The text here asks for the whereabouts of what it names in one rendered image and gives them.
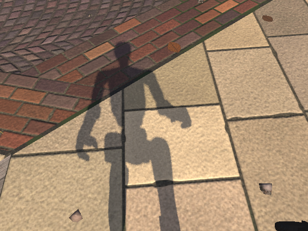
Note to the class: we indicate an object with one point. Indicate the robot right hand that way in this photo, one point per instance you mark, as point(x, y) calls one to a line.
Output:
point(291, 226)

